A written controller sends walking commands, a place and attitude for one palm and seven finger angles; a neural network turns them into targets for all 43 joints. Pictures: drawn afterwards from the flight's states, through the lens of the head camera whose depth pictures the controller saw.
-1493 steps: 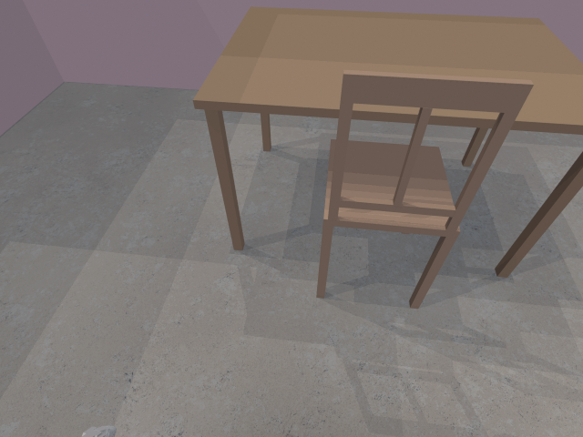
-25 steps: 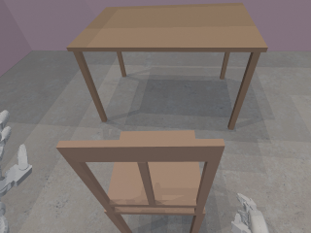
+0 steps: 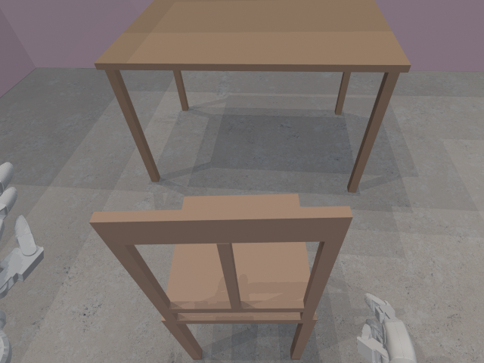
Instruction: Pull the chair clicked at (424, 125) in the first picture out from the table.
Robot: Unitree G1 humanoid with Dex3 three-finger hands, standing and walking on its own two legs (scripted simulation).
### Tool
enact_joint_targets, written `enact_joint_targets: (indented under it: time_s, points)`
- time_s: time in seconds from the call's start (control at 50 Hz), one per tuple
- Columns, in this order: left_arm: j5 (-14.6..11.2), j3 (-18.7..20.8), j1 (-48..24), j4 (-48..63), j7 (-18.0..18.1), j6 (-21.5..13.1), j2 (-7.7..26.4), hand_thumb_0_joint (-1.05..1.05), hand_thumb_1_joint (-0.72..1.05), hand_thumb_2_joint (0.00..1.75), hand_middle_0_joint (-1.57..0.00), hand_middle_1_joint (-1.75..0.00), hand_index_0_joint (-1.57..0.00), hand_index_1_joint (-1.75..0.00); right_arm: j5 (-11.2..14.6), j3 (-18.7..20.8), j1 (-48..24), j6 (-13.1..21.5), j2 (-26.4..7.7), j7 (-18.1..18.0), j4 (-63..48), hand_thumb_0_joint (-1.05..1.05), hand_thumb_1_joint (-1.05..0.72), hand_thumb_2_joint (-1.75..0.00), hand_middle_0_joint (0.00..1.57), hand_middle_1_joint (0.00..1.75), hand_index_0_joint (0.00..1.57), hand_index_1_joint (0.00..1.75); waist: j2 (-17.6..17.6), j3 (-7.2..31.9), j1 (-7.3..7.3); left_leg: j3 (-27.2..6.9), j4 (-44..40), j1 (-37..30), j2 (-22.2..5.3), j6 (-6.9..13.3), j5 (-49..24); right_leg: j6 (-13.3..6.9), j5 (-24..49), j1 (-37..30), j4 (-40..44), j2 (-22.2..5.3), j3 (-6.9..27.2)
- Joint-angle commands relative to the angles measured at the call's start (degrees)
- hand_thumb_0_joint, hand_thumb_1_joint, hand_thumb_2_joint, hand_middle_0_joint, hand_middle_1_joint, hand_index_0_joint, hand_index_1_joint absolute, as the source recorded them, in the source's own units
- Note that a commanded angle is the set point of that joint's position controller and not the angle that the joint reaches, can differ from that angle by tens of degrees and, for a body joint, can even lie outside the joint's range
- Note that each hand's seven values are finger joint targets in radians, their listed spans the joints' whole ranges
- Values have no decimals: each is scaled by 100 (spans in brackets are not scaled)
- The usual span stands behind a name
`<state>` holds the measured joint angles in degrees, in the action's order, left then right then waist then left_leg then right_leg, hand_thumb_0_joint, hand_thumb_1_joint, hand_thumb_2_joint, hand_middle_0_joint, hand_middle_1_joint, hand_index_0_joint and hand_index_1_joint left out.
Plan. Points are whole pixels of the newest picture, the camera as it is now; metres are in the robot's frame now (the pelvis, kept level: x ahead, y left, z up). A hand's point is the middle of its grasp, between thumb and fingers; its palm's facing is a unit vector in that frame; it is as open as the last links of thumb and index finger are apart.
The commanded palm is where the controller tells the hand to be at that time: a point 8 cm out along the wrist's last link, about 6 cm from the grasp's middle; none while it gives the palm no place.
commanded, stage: step back with the hand held close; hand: left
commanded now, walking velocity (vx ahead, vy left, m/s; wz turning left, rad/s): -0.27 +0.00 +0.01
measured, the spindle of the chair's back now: (230, 277) +0.29 +0.07 -0.08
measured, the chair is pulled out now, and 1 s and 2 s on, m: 0.66 0.66 0.66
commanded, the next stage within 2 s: stop stepping back and stand still in 1.72 s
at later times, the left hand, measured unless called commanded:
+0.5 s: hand (18, 309) +0.14 +0.27 +0.15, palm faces +0.44 -0.76 -0.48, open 7.4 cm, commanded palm +0.08 +0.30 +0.17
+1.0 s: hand out of the picture +0.11 +0.27 +0.16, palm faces +0.46 -0.75 -0.47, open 7.4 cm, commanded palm +0.04 +0.31 +0.17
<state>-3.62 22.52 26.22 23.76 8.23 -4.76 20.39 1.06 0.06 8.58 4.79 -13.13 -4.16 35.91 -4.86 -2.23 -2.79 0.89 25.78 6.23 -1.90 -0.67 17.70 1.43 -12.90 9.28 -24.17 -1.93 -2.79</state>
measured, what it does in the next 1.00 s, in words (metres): shifts its weight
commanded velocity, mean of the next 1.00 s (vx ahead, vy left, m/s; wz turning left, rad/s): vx -0.32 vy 0.00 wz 0.01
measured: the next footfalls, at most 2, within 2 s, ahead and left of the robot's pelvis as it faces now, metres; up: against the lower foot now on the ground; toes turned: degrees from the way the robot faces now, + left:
left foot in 1.52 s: -0.11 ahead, +0.11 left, +0.00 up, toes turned +4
right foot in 1.76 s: -0.14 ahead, -0.16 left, +0.00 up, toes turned +3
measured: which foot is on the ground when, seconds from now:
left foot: down 0.00-1.00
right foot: down 0.00-1.00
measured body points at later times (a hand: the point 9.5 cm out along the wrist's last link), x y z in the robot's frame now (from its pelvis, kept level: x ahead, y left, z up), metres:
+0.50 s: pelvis -0.06 +0.00 -0.01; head -0.04 -0.01 +0.44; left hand +0.11 +0.30 +0.18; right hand +0.11 -0.24 -0.10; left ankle -0.04 +0.12 -0.74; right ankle +0.00 -0.14 -0.74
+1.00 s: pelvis -0.09 +0.00 -0.02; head -0.06 +0.01 +0.43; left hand +0.08 +0.30 +0.19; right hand +0.09 -0.23 -0.11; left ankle -0.04 +0.12 -0.74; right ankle +0.00 -0.13 -0.74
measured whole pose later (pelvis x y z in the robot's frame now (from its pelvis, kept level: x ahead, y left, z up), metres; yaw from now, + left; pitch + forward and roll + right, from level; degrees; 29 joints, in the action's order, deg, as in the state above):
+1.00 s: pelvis -0.09 +0.00 -0.02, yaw +2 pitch +2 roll -1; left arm -1.3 24.1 30.6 33.4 11.1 -9.1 23.1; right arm -0.4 0.8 9.6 5.1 -12.4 -4.6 37.0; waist -0.6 -1.9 -0.4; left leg -1.0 36.8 24.7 -0.9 0.0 13.5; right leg 1.3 -8.2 25.1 -31.4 -1.7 -2.0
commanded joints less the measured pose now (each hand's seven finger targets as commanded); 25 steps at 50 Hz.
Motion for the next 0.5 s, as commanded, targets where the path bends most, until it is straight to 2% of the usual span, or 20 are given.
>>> enact_joint_targets:
  time_s: [0.0,0.02,0.08,0.12,0.14,0.18,0.22,0.26,0.32,0.34,0.4,0.42,0.44,0.48]
  points:
    - [59,564,417,1107,68,-410,966,0,90,90,-20,-30,-20,-30,-13,261,-572,37,-608,-61,-998,0,-90,-90,20,30,20,30,165,833,132,-181,-303,190,-362,160,-2190,-193,2296,-406,44,-430,337]
    - [56,577,492,1239,86,-401,1004,0,90,90,-20,-30,-20,-30,1,278,-604,14,-617,-71,-1024,0,-90,-90,20,30,20,30,33,928,141,-191,-322,192,-389,160,-2326,-180,2294,-444,-17,-435,306]
    - [78,791,704,1493,152,-405,1201,0,90,90,-20,-30,-20,-30,-1,308,-612,-75,-566,-105,-1101,0,-90,-90,20,30,20,30,291,1168,129,-249,-252,289,-468,157,-2600,-155,2329,-452,-187,-404,258]
    - [70,970,720,1687,192,-432,1406,0,90,90,-20,-30,-20,-30,26,333,-640,-70,-556,-144,-1086,0,-90,-90,20,30,20,30,137,1241,144,-281,-250,332,-503,170,-2690,-146,2299,-423,-314,-410,248]
    - [51,928,795,1661,205,-434,1318,0,90,90,-20,-30,-20,-30,22,307,-607,-63,-506,-155,-1113,0,-90,-90,20,30,20,30,81,1233,137,-315,-279,415,-530,170,-2646,-131,2066,-391,-375,-390,214]
    - [43,957,771,1720,227,-449,1348,0,90,90,-20,-30,-20,-30,23,331,-589,-36,-517,-184,-1090,0,-90,-90,20,30,20,30,59,1170,135,-341,-236,560,-580,187,-2585,-116,1901,-290,-426,-360,214]
    - [38,983,756,1733,246,-447,1385,0,90,90,-20,-30,-20,-30,35,352,-587,11,-533,-206,-1039,0,-90,-90,20,30,20,30,11,1154,150,-395,-267,698,-610,208,-2330,-119,1659,-261,-471,-346,244]
    - [34,884,716,1689,263,-439,1280,0,90,90,-20,-30,-20,-30,22,341,-539,44,-526,-223,-1033,0,-90,-90,20,30,20,30,35,1014,148,-401,-235,979,-615,207,-1847,-115,1493,-181,-435,-349,283]
    - [50,872,638,1538,301,-396,1282,0,90,90,-20,-30,-20,-30,28,362,-484,63,-527,-240,-973,0,-90,-90,20,30,20,30,291,891,190,-324,-86,1243,-431,170,-944,-179,1540,-99,-150,-458,540]
    - [55,734,610,1544,302,-397,1153,0,90,90,-20,-30,-20,-30,26,338,-410,68,-515,-231,-993,0,-90,-90,20,30,20,30,398,877,201,-288,-3,1262,-347,146,-631,-216,1304,16,-52,-515,615]
    - [103,762,400,1549,354,-393,1263,0,90,90,-20,-30,-20,-30,5,327,-370,74,-541,-226,-994,0,-90,-90,20,30,20,30,762,622,212,-275,157,1358,-165,142,255,-278,-4,604,453,-640,876]
    - [106,835,390,1556,386,-391,1374,0,90,90,-20,-30,-20,-30,13,340,-380,78,-562,-249,-944,0,-90,-90,20,30,20,30,645,568,224,-279,176,1332,-156,161,486,-313,-371,745,607,-668,947]
    - [120,752,372,1573,391,-417,1274,0,90,90,-20,-30,-20,-30,10,300,-339,84,-535,-246,-977,0,-90,-90,20,30,20,30,652,549,228,-291,175,1319,-154,170,627,-301,-714,866,642,-668,900]
    - [158,823,285,1715,419,-472,1370,0,90,90,-20,-30,-20,-30,-14,277,-357,124,-579,-251,-1012,0,-90,-90,20,30,20,30,494,497,213,-405,6,1476,-242,204,899,-240,-1219,972,617,-573,800]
